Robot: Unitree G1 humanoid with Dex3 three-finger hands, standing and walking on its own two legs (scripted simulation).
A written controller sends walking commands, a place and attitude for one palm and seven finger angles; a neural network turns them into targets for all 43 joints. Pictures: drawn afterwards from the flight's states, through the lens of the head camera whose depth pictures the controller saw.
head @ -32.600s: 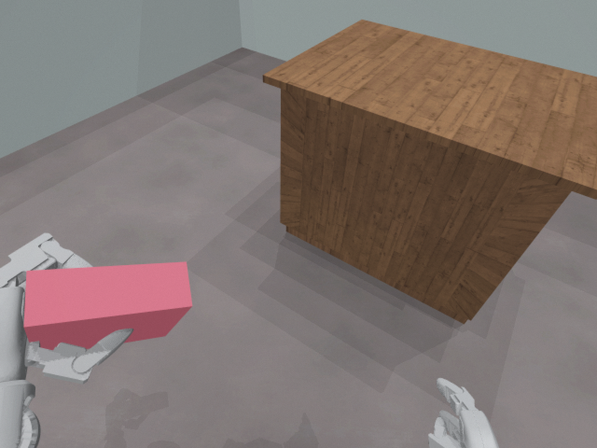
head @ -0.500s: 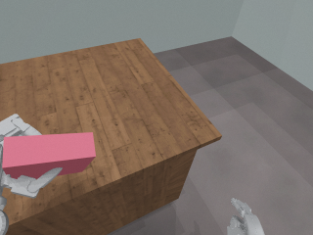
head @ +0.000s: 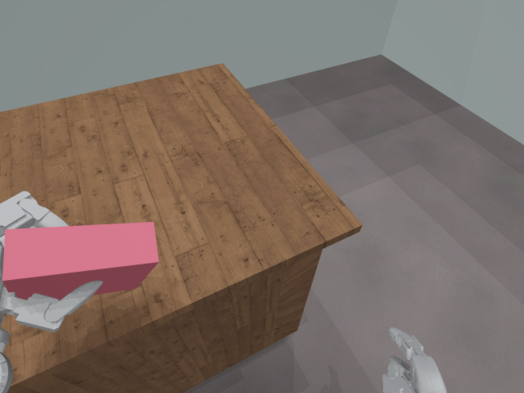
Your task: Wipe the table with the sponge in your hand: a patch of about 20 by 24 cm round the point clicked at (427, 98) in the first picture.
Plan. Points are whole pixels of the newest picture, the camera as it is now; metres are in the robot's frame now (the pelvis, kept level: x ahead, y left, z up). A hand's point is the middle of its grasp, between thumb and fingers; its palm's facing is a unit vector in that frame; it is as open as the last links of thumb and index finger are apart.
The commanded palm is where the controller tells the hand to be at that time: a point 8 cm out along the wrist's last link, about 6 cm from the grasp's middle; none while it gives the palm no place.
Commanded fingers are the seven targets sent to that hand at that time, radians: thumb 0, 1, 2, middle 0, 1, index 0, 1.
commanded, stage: shuffle to correct the standing spot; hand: left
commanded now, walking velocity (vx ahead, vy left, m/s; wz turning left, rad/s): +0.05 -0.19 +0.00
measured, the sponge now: (106, 262) +0.24 +0.20 +0.14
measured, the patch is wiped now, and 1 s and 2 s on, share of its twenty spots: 0.00 0.00 0.00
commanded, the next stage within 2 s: come to a stop and stand still in 1.60 s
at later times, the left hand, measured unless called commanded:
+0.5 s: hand (56, 268) +0.22 +0.24 +0.16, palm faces +0.30 -0.86 -0.41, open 9.0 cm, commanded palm +0.16 +0.28 +0.18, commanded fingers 0.00 0.10 1.30 -1.20 -1.60 -1.20 -1.60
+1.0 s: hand (52, 276) +0.21 +0.24 +0.15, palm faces +0.33 -0.86 -0.39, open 9.0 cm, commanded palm +0.16 +0.28 +0.18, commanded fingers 0.00 0.10 1.30 -1.20 -1.60 -1.20 -1.60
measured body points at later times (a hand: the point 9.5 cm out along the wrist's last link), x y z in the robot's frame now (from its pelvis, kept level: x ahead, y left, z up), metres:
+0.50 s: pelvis +0.01 +0.00 +0.00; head +0.02 +0.01 +0.45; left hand +0.20 +0.29 +0.18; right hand +0.18 -0.23 -0.08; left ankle -0.01 +0.15 -0.73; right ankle +0.00 -0.03 -0.73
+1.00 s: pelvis +0.00 +0.00 +0.00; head +0.02 +0.00 +0.45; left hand +0.19 +0.29 +0.18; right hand +0.17 -0.23 -0.09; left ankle -0.01 +0.16 -0.73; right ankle +0.00 -0.03 -0.73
